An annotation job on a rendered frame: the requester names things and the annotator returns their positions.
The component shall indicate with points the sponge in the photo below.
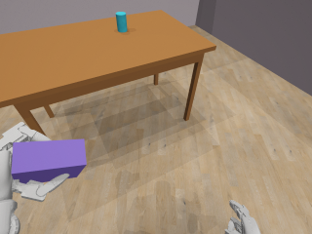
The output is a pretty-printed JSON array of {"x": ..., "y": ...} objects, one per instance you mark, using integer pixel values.
[{"x": 44, "y": 160}]

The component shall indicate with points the right robot hand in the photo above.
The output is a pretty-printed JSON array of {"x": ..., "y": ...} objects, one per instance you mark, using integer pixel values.
[{"x": 247, "y": 225}]

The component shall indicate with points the robot left forearm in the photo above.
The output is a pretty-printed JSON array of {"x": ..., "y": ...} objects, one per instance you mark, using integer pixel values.
[{"x": 9, "y": 223}]

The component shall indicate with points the table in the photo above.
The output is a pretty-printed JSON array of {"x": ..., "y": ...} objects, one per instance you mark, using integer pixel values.
[{"x": 43, "y": 66}]

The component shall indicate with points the left robot hand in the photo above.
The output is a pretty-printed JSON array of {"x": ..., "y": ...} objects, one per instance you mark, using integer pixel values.
[{"x": 33, "y": 190}]

